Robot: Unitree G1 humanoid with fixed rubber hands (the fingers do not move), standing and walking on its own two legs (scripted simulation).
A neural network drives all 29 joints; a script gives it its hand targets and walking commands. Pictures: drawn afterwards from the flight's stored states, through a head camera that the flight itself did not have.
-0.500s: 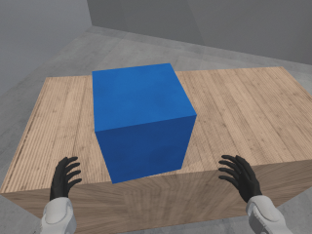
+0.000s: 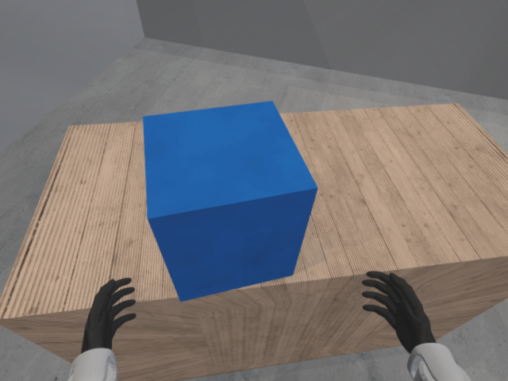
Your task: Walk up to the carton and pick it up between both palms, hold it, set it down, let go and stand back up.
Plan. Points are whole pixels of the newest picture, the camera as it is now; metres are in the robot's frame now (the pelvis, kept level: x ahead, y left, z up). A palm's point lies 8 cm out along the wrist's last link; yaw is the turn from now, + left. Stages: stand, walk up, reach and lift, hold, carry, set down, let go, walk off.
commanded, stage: set down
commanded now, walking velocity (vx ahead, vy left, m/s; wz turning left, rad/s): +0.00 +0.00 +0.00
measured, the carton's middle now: (225, 203) +0.38 +0.09 +0.06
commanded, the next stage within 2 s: let go in 1.42 s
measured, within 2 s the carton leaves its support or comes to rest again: neither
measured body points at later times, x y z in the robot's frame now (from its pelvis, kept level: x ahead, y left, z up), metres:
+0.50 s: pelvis +0.00 +0.00 +0.00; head +0.00 +0.01 +0.45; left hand +0.18 +0.25 +0.00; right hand +0.21 -0.21 -0.01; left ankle +0.06 +0.15 -0.75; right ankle -0.03 -0.10 -0.75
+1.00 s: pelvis -0.01 +0.01 +0.00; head -0.02 +0.00 +0.45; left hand +0.18 +0.26 +0.00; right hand +0.20 -0.21 -0.05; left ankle +0.05 +0.15 -0.74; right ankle -0.03 -0.10 -0.75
